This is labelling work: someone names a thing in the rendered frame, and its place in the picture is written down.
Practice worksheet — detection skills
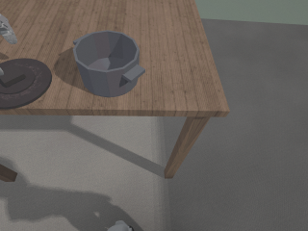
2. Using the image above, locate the table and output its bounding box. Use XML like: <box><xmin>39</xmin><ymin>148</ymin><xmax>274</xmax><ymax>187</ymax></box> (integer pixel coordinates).
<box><xmin>0</xmin><ymin>0</ymin><xmax>230</xmax><ymax>182</ymax></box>

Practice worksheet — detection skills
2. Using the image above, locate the pot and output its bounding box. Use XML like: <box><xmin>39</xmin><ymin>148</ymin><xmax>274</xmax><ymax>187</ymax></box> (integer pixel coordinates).
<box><xmin>72</xmin><ymin>30</ymin><xmax>145</xmax><ymax>97</ymax></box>

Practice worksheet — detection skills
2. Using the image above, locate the knob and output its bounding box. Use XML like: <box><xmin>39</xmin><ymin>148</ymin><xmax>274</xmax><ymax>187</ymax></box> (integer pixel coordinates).
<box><xmin>0</xmin><ymin>64</ymin><xmax>26</xmax><ymax>87</ymax></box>

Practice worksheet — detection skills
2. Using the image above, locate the lid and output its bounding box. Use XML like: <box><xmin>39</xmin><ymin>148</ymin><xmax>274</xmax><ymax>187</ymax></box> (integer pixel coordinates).
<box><xmin>0</xmin><ymin>58</ymin><xmax>52</xmax><ymax>110</ymax></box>

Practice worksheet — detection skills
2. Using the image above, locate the robot left shin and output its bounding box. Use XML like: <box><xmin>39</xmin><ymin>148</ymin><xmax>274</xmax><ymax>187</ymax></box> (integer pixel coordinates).
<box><xmin>115</xmin><ymin>220</ymin><xmax>128</xmax><ymax>226</ymax></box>

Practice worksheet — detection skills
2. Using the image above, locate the left robot hand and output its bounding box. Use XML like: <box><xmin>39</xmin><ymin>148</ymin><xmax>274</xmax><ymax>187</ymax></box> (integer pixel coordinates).
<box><xmin>0</xmin><ymin>13</ymin><xmax>17</xmax><ymax>76</ymax></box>

